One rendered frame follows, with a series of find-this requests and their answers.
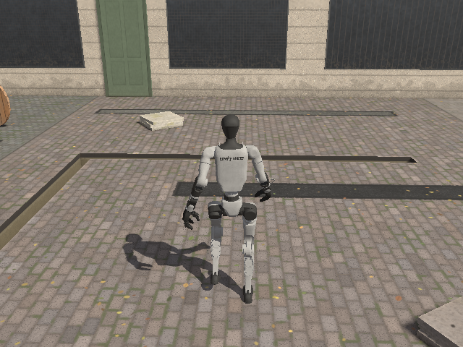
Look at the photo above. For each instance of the robot left hand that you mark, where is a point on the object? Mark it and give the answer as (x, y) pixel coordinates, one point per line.
(186, 218)

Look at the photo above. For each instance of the robot left foot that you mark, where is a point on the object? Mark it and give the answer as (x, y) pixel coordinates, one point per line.
(215, 278)

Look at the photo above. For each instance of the robot right upper arm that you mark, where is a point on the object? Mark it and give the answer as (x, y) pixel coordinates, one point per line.
(257, 162)

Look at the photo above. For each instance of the robot right hand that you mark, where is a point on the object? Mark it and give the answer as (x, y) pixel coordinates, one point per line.
(266, 197)

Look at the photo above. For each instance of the robot left upper arm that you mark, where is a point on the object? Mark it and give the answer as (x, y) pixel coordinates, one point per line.
(204, 166)

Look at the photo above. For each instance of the right robot forearm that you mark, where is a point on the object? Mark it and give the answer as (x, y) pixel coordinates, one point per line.
(266, 185)

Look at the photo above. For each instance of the left robot forearm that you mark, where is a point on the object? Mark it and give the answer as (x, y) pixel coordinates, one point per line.
(194, 196)

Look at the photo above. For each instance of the right robot shin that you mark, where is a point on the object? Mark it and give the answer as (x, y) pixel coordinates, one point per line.
(248, 269)

